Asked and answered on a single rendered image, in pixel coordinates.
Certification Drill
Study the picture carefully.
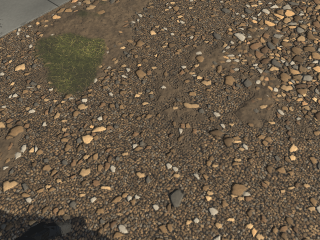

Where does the left robot hand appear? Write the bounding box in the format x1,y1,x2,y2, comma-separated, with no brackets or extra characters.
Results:
15,221,72,240

